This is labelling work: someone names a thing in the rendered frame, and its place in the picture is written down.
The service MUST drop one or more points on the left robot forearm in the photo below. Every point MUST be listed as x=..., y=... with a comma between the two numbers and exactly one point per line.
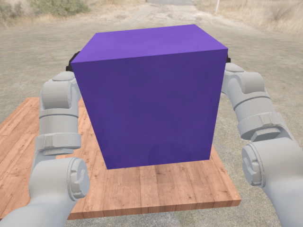
x=58, y=119

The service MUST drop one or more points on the left robot upper arm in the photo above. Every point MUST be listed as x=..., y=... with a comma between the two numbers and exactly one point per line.
x=55, y=187

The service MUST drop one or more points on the table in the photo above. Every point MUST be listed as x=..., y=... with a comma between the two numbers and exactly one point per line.
x=191, y=185

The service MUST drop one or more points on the right robot upper arm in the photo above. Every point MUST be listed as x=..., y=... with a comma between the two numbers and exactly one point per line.
x=276, y=166

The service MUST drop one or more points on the robot right hand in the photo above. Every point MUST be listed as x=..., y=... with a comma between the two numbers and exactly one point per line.
x=228, y=60

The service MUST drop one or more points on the carton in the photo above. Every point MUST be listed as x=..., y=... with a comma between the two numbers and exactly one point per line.
x=152, y=94

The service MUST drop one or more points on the right robot forearm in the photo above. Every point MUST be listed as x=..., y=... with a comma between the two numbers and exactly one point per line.
x=252, y=104

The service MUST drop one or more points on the robot left hand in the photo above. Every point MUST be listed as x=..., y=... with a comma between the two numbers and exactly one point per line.
x=69, y=68

